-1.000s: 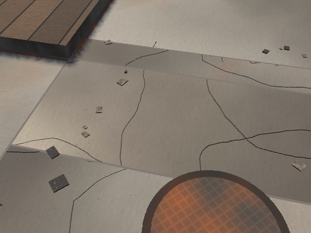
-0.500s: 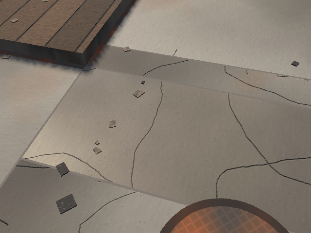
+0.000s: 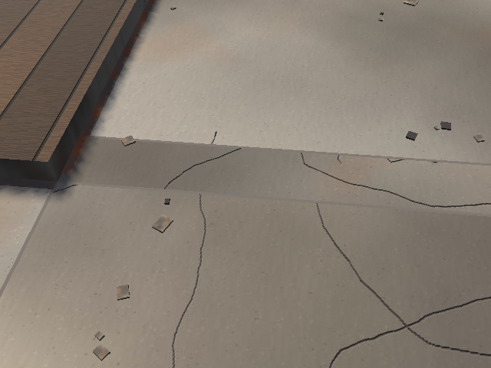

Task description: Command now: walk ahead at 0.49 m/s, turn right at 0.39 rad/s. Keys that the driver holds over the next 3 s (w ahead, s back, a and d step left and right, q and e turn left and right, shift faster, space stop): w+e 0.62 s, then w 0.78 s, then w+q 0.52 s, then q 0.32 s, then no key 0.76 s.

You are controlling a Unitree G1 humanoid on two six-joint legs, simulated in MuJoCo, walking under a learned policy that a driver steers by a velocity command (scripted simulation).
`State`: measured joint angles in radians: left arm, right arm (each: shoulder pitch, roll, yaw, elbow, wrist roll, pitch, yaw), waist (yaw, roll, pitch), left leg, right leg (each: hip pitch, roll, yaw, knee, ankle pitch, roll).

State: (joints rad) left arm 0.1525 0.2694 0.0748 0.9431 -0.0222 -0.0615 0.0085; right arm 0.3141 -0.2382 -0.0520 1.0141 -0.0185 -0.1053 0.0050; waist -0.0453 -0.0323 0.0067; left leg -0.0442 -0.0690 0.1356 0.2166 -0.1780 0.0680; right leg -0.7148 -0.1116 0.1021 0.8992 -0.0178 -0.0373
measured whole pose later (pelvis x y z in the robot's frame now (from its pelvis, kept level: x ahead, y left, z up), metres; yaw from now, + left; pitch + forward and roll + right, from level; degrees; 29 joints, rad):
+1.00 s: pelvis +0.59 -0.11 +0.00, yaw -27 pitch +2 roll +1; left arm 0.18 0.28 0.06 0.75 -0.01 -0.06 0.01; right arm 0.34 -0.25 -0.05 0.90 0.00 -0.10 0.02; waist -0.06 -0.04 0.01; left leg -0.14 -0.05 0.03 0.28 -0.17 0.05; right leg -0.63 -0.10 0.05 0.89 -0.19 -0.02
